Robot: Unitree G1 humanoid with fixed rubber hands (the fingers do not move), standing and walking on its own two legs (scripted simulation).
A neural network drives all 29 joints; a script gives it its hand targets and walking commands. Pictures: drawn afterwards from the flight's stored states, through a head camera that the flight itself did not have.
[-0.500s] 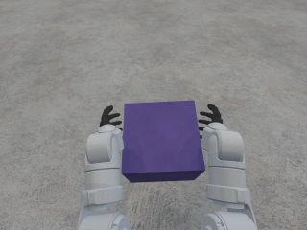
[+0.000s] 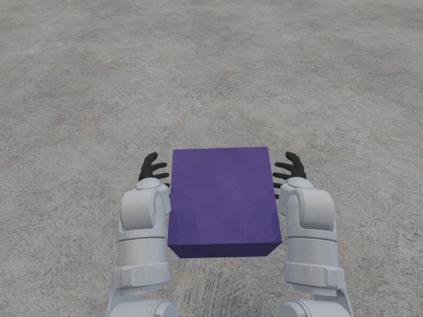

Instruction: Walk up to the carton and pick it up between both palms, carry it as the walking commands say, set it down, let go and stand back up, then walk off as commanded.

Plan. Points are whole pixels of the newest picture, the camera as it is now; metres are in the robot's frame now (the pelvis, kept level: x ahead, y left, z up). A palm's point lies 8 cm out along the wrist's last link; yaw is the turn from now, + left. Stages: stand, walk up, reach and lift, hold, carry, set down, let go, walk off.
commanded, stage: carry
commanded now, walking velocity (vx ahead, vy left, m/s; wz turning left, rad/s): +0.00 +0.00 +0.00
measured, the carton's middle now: (221, 205) +0.35 -0.01 +0.03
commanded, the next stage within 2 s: none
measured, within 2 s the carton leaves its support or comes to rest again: neither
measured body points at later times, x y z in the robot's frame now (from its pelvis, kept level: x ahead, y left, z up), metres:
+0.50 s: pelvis +0.00 +0.00 +0.00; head -0.01 +0.01 +0.45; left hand +0.34 +0.14 +0.10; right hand +0.34 -0.14 +0.10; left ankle -0.01 +0.10 -0.73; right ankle +0.07 -0.12 -0.73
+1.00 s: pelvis +0.00 +0.00 +0.00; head -0.01 +0.00 +0.45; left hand +0.34 +0.14 +0.09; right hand +0.34 -0.14 +0.09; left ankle -0.01 +0.10 -0.73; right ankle +0.07 -0.12 -0.73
